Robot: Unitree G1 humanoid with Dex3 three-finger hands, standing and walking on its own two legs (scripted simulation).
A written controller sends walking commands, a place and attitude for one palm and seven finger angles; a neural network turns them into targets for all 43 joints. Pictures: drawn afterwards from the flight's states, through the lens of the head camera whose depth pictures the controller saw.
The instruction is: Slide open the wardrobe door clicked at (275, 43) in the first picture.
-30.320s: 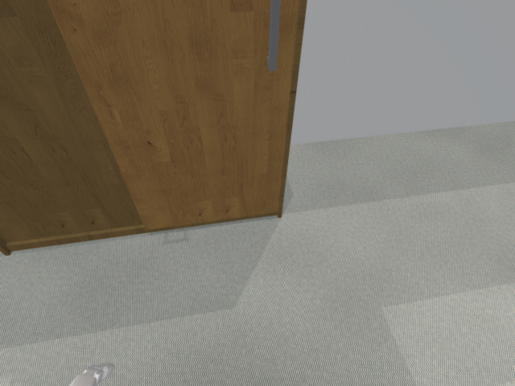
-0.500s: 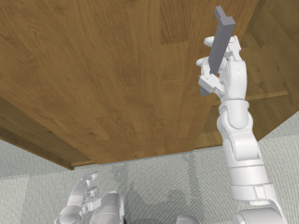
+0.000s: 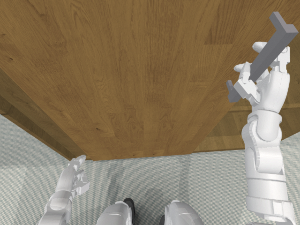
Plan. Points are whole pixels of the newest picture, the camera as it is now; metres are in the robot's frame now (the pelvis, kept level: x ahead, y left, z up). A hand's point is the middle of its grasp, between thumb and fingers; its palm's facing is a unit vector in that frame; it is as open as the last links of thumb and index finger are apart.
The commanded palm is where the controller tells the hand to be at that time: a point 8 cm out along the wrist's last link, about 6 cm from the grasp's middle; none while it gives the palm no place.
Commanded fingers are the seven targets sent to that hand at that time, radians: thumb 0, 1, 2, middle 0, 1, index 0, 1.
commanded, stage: step sideways, sliding the door along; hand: right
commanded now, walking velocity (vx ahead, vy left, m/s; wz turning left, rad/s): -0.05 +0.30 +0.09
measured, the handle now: (250, 65) +0.44 -0.21 +0.15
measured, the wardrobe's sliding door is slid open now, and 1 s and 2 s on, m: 0.49 0.52 0.52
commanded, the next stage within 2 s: stop walking and hold the door there in 0.24 s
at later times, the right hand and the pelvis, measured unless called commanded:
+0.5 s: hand (231, 83) +0.39 -0.16 +0.15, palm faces +0.29 +0.93 -0.24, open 6.3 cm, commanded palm +0.36 -0.19 +0.12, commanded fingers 0.00 -0.90 -0.90 0.45 1.40 0.45 1.40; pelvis -0.01 +0.08 +0.01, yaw +7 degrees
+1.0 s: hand (234, 83) +0.39 -0.17 +0.15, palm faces +0.28 +0.94 -0.21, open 6.1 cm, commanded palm +0.36 -0.21 +0.12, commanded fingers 0.00 -0.90 -0.90 0.45 1.40 0.45 1.40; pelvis -0.03 +0.05 +0.00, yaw +10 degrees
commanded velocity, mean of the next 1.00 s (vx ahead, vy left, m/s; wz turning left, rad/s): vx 0.00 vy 0.00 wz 0.03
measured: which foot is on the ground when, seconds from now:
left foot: down 0.00-0.06, up 0.08-0.50, down 0.52-0.98, up 1.00-1.00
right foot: up 0.00-0.04, down 0.06-0.52, up 0.54-0.94, down 0.96-1.00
